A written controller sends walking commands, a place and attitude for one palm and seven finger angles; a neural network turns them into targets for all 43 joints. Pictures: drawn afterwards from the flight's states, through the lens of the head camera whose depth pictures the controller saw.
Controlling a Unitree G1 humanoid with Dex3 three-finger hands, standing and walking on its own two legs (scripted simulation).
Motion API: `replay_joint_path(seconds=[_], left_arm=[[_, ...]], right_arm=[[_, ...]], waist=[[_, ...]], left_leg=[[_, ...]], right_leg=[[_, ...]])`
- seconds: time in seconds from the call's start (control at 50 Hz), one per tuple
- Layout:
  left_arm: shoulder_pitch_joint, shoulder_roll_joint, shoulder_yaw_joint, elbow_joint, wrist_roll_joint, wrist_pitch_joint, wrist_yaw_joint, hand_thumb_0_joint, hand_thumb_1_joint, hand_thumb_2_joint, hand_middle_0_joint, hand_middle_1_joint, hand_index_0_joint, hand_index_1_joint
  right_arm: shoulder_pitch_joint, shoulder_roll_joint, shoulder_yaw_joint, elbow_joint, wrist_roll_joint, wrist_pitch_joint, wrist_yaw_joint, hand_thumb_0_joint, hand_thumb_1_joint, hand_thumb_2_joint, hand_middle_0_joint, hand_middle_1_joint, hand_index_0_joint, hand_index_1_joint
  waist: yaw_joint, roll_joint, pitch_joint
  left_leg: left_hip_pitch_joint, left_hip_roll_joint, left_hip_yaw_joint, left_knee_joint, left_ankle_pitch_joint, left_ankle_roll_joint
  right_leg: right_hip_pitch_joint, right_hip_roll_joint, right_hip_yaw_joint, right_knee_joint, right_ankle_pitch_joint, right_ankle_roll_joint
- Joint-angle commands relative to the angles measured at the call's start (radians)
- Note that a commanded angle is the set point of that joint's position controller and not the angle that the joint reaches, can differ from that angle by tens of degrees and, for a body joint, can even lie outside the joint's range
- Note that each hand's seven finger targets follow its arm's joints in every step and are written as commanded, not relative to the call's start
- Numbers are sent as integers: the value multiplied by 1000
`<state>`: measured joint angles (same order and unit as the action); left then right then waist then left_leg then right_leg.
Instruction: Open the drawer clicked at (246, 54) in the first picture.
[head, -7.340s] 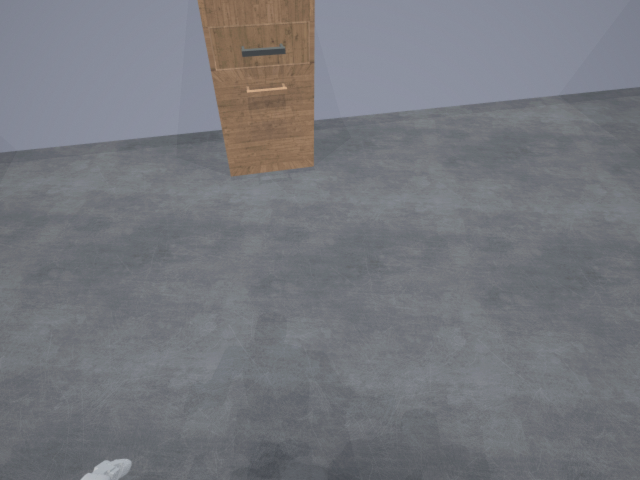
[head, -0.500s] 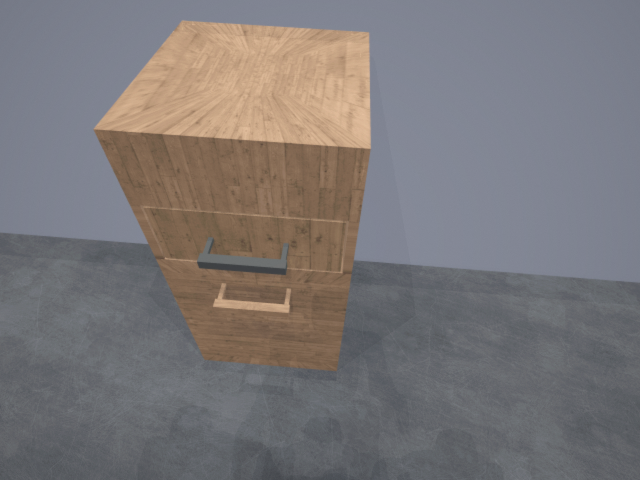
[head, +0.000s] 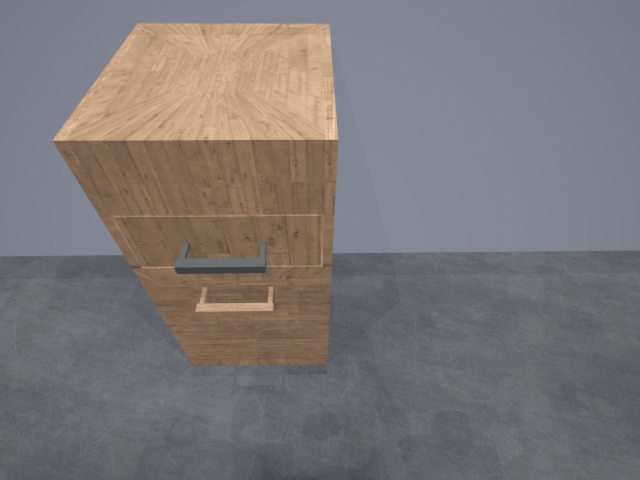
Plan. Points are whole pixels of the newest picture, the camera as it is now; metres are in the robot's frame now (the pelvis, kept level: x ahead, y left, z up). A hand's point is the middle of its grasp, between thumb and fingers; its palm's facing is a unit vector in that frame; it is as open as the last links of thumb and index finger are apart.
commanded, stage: look again from close up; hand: left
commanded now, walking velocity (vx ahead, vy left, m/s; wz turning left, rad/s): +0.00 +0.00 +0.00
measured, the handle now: (223, 256) +0.53 +0.22 -0.13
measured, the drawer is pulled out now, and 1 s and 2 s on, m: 0.00 0.00 0.00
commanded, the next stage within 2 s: raise the hand with hooked fingers in 0.30 s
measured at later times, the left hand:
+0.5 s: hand out of the picture +0.06 +0.18 -0.12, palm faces -0.02 -0.92 -0.38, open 7.4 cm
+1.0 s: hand (144, 467) +0.15 +0.22 -0.04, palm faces +0.09 -0.07 -0.99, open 9.6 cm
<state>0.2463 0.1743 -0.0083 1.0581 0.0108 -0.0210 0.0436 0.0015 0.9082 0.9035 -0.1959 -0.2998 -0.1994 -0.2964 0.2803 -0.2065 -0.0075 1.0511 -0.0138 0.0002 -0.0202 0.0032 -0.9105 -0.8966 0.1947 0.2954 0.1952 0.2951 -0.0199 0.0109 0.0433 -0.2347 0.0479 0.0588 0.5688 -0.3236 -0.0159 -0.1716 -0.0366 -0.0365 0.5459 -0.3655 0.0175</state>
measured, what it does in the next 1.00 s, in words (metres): lowers itself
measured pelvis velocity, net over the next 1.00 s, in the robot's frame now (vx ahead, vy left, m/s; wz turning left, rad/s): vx -0.05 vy -0.04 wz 0.04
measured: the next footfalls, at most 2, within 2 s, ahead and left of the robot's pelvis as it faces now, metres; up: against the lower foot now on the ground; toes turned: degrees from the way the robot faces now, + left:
none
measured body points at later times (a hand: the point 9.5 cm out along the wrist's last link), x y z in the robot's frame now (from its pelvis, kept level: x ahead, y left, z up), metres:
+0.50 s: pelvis -0.01 -0.01 +0.00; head +0.01 -0.03 +0.45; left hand +0.06 +0.23 -0.10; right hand +0.03 -0.25 -0.15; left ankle -0.01 +0.13 -0.73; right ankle -0.05 -0.13 -0.73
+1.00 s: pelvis -0.05 -0.04 -0.06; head +0.00 -0.05 +0.39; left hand +0.14 +0.22 +0.01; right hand +0.22 -0.24 -0.13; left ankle -0.01 +0.13 -0.73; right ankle -0.05 -0.13 -0.73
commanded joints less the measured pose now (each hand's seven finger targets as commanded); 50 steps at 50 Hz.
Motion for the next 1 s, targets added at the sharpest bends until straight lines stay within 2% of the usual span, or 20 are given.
replay_joint_path(seconds=[0.0, 0.12, 0.36, 0.38, 0.4, 0.42, 0.44, 0.46, 0.48, 0.5, 0.52, 0.56, 0.6, 0.64, 0.7, 0.74, 0.78, 0.84, 0.92, 0.98], left_arm=[[57, 121, 22, -48, -4, 1, -1, 0, 900, 900, -200, -300, -200, -300], [55, 118, 19, -43, -3, 12, -8, 0, 900, 900, -200, -300, -200, -300], [92, 103, 20, -10, -2, 1, -9, 0, 900, 900, -200, -300, -200, -300], [177, 122, 28, 17, 9, -18, 29, 0, 900, 900, -200, -300, -200, -300], [-601, 482, 56, -1465, 187, -193, 46, 0, 877, 890, -202, -315, -202, -315], [-114, 393, 84, -1180, 200, -115, 121, 0, 853, 880, -203, -330, -203, -330], [-69, 297, 63, -1148, 140, -46, 178, 0, 830, 870, -205, -345, -205, -345], [212, 63, -60, -944, 164, 55, 182, 0, 807, 860, -207, -360, -207, -360], [40, 116, -66, -1147, 212, 38, 182, 0, 783, 850, -208, -375, -208, -375], [71, 211, 2, -1140, 317, 25, 209, 0, 760, 840, -210, -390, -210, -390], [99, 213, -2, -1113, 402, 21, 235, 0, 737, 830, -212, -405, -212, -405], [173, 218, 24, -1016, 580, 42, 276, 0, 690, 810, -215, -435, -215, -435], [395, 163, 1, -899, 736, 54, 302, 0, 643, 790, -218, -465, -218, -465], [478, 156, 5, -890, 865, 40, 312, 0, 597, 770, -222, -495, -222, -495], [372, 221, 8, -1036, 992, 4, 344, 0, 527, 740, -227, -540, -227, -540], [245, 299, 63, -1123, 1050, -13, 375, 0, 480, 720, -230, -570, -230, -570], [61, 351, 101, -1213, 1090, -38, 421, 0, 433, 700, -233, -600, -233, -600], [-243, 435, 143, -1386, 1090, -126, 477, 0, 363, 670, -238, -645, -238, -645], [-230, 416, 112, -1395, 1061, -192, 497, 0, 270, 630, -245, -705, -245, -705], [-140, 406, 136, -1268, 1043, -116, 485, 0, 200, 600, -250, -750, -250, -750]], right_arm=[[24, -89, -1, -59, -3, -19, -2, 0, -900, -900, 200, 300, 200, 300], [49, -82, 7, -38, -2, -16, 1, 0, -900, -900, 200, 300, 200, 300], [66, -55, 9, 10, 2, -22, -4, 0, -900, -900, 200, 300, 200, 300], [-56, -84, -10, -65, 11, -26, 2, 0, -900, -900, 200, 300, 200, 300], [-37, -225, -20, -358, 50, -180, -49, 0, -900, -900, 200, 300, 200, 300], [-90, -129, -16, -311, 38, -276, -91, 0, -900, -900, 200, 300, 200, 300], [-93, -127, -36, -250, 52, -302, -96, 0, -900, -900, 200, 300, 200, 300], [-101, -77, -30, -258, 79, -303, -101, 0, -900, -900, 200, 300, 200, 300], [-159, -114, -29, -342, 71, -309, -91, 0, -900, -900, 200, 300, 200, 300], [-168, -146, -39, -347, 47, -296, -94, 0, -900, -900, 200, 300, 200, 300], [-165, -145, -36, -376, 25, -280, -88, 0, -900, -900, 200, 300, 200, 300], [-158, -144, -52, -445, -4, -234, -69, 0, -900, -900, 200, 300, 200, 300], [-204, -135, -75, -497, -26, -175, -42, 0, -900, -900, 200, 300, 200, 300], [-233, -126, -86, -534, -28, -106, -2, 0, -900, -900, 200, 300, 200, 300], [-287, -126, -72, -604, -33, -55, 32, 0, -900, -900, 200, 300, 200, 300], [-286, -124, -71, -621, -41, -39, 33, 0, -900, -900, 200, 300, 200, 300], [-278, -114, -70, -637, -63, -31, 23, 0, -900, -900, 200, 300, 200, 300], [-273, -98, -68, -621, -84, -34, 0, 0, -900, -900, 200, 300, 200, 300], [-252, -109, -69, -610, -90, -52, -2, 0, -900, -900, 200, 300, 200, 300], [-267, -105, -64, -608, -81, -35, 2, 0, -900, -900, 200, 300, 200, 300]], waist=[[19, 49, -14], [21, -10, 73], [23, -36, 7], [66, -195, 81], [-24, 152, -440], [58, 353, -406], [39, 286, -302], [21, 151, -194], [27, 103, -100], [12, 40, -149], [10, -17, -112], [41, -144, -150], [112, -222, -118], [167, -237, -145], [174, -169, -211], [152, -131, -236], [116, -31, -299], [53, 33, -389], [28, 98, -408], [44, 47, -387]], left_leg=[[-8, 61, -79, -92, 268, 59], [-48, 49, -85, -148, 121, 57], [33, 48, -60, -140, 227, 49], [-92, 56, -44, 92, 221, 9], [208, -45, -3, -77, 415, 73], [292, -15, -17, -101, 573, 67], [166, -2, -22, -82, 462, 28], [71, 9, -22, -95, 396, 42], [10, -12, -42, -82, 320, 39], [0, -24, -34, -46, 281, 48], [-58, -38, -33, -13, 252, 51], [-133, -65, -25, 46, 233, 47], [-244, -73, -13, 72, 205, 32], [-303, -78, -7, 88, 208, 21], [-346, -93, 8, 128, 179, 26], [-351, -101, 4, 159, 143, 34], [-313, -107, 3, 207, 97, 43], [-240, -102, -23, 325, 78, 51], [-189, -89, -52, 396, 69, 50], [-280, -88, -45, 359, 78, 50]], right_leg=[[-16, -42, 33, -57, 182, -55], [-63, -44, 47, -97, 77, -49], [-41, -61, 53, -114, 213, -44], [-57, -136, 150, -171, 703, -18], [-19, -21, 151, -20, 639, -66], [-73, 9, 35, 56, 364, -71], [-143, 19, -14, 30, 198, -57], [-172, 23, -27, 27, 183, -45], [-191, 14, -19, 8, 217, -43], [-236, 27, -4, 9, 196, -48], [-293, 34, -22, 23, 168, -47], [-335, 48, -21, 56, 119, -44], [-336, 51, 11, 74, 123, -52], [-289, 47, 75, 92, 201, -74], [-281, 30, 113, 134, 240, -74], [-308, 32, 137, 139, 203, -68], [-373, 24, 155, 143, 114, -60], [-503, 17, 178, 171, 17, -59], [-637, 25, 172, 204, -13, -73], [-528, 33, 127, 207, 78, -60]])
